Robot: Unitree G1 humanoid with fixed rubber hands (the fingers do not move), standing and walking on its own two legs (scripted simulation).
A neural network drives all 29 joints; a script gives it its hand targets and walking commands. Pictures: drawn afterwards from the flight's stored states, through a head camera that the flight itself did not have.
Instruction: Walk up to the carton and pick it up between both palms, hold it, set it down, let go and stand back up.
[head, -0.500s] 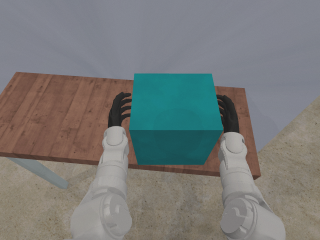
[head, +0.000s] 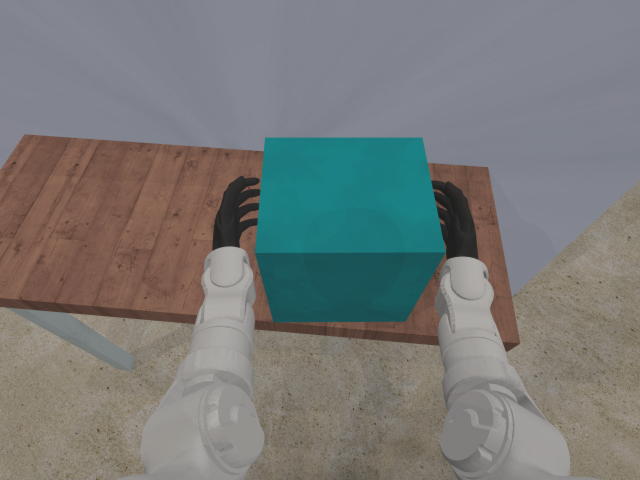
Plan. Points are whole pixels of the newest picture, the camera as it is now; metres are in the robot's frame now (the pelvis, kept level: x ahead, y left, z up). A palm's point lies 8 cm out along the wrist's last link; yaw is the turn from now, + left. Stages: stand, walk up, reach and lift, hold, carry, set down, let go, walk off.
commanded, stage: set down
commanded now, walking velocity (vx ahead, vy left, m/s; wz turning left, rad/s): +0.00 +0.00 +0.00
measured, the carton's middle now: (341, 237) +0.44 -0.02 -0.02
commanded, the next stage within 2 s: none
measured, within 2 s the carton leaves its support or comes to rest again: neither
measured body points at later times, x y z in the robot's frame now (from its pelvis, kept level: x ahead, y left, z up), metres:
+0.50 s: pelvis -0.01 +0.00 -0.02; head +0.08 +0.00 +0.42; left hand +0.45 +0.16 +0.03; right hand +0.44 -0.17 +0.01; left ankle -0.02 +0.11 -0.75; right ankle -0.01 -0.09 -0.75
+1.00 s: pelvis -0.04 -0.01 -0.03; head +0.03 +0.00 +0.41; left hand +0.44 +0.18 +0.08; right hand +0.43 -0.23 +0.08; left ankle -0.02 +0.11 -0.75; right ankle -0.01 -0.09 -0.75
